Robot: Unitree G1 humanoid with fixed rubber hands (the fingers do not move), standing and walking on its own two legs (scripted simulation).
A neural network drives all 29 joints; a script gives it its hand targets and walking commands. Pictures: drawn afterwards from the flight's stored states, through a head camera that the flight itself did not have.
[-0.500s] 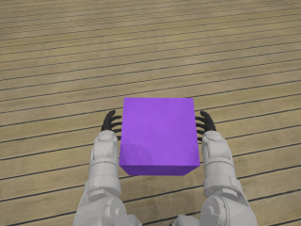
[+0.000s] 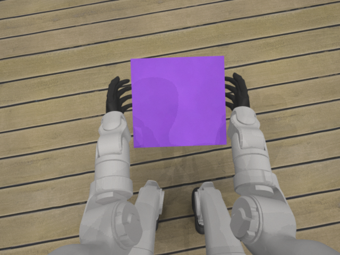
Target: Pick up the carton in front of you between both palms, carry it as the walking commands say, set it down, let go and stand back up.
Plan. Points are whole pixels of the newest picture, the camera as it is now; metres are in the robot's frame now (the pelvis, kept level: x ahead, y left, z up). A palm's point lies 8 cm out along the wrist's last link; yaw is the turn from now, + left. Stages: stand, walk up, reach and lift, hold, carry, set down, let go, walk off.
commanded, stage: set down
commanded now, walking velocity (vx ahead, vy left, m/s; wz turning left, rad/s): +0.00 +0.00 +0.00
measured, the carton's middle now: (176, 106) +0.46 +0.02 -0.16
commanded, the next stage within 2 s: none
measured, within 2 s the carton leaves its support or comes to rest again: rests again in 1.66 s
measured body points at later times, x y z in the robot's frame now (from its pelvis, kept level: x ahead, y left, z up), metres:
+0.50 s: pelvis -0.03 +0.00 -0.13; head +0.26 +0.00 +0.21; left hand +0.45 +0.17 -0.23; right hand +0.49 -0.12 -0.24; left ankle +0.07 +0.12 -0.61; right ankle +0.07 -0.11 -0.61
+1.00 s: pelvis -0.03 +0.00 -0.23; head +0.33 -0.01 +0.03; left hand +0.49 +0.18 -0.39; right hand +0.54 -0.12 -0.39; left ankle +0.07 +0.13 -0.61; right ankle +0.07 -0.11 -0.61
